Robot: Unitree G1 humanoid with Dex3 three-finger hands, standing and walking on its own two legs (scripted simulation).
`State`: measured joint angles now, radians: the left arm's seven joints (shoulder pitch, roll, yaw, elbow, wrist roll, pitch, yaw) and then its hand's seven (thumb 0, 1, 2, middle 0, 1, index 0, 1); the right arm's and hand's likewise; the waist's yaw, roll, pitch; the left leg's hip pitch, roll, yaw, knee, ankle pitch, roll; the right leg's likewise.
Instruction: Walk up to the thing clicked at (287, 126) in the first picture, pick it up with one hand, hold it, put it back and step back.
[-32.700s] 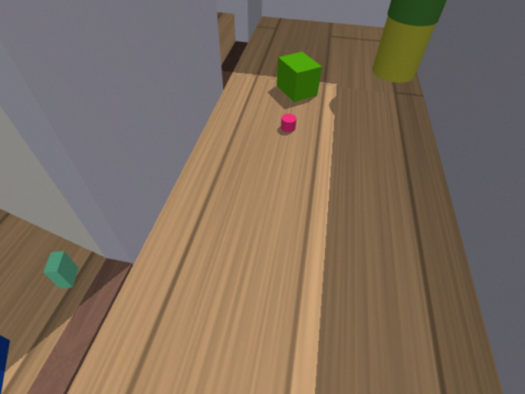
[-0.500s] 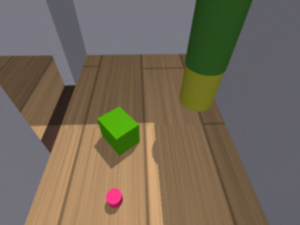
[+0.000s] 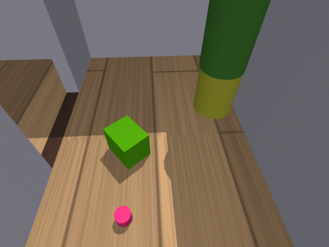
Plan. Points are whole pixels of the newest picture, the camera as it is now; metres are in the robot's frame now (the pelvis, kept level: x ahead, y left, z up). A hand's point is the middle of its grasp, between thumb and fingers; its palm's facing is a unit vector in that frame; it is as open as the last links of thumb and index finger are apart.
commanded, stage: stand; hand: left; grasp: from above
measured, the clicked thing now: (123, 216) +0.42 +0.22 -0.74
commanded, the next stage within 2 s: step back in 1.26 s
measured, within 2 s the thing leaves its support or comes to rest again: neither
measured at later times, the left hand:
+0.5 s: hand out of the picture +0.07 +0.21 -0.17, palm faces +0.00 -0.96 -0.27, open 7.4 cm
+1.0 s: hand out of the picture +0.05 +0.23 -0.17, palm faces -0.01 -0.96 -0.29, open 7.4 cm
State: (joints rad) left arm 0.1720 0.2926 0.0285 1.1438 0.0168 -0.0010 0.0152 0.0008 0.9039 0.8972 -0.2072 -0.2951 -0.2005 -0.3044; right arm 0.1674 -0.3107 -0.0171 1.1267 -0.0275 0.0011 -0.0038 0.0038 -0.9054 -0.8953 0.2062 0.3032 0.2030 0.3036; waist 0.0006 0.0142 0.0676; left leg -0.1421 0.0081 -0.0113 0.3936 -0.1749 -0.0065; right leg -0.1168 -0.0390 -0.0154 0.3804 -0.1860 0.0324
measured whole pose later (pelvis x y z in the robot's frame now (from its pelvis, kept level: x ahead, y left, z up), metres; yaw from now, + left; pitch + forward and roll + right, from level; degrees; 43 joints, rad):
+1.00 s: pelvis +0.01 +0.00 +0.00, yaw -1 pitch -4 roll +0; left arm 0.17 0.27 0.03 1.15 0.02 0.00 0.01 0.00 0.91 0.90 -0.21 -0.29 -0.20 -0.30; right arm 0.17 -0.28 -0.02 1.15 -0.03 0.00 -0.01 0.00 -0.91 -0.90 0.21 0.30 0.20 0.30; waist -0.01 0.00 0.07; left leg -0.13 0.01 0.00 0.37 -0.18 -0.01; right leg -0.11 -0.04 0.00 0.36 -0.19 0.03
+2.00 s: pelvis -0.09 +0.05 -0.02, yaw -5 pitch -1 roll +0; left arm 0.11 0.38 0.06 0.88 0.01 0.06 0.01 0.00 0.90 0.90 -0.21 -0.29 -0.20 -0.30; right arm 0.15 -0.35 -0.05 0.89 -0.03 0.02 -0.03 0.00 -0.90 -0.89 0.21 0.30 0.21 0.30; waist -0.03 -0.03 0.21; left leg -0.29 -0.04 0.08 0.61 -0.30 0.08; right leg -0.35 0.06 0.10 0.86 -0.45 0.00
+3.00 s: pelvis -0.38 +0.03 -0.02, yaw -6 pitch -3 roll +2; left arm 0.21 0.35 0.07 0.83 0.04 0.06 -0.02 0.00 0.90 0.90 -0.21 -0.30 -0.20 -0.30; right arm 0.16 -0.42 -0.05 0.84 -0.01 0.05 -0.02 0.00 -0.90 -0.89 0.21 0.30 0.21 0.30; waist 0.02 0.01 0.14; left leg -0.51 -0.09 -0.12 1.09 -0.46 0.00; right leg -0.30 -0.02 0.07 0.64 -0.30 -0.01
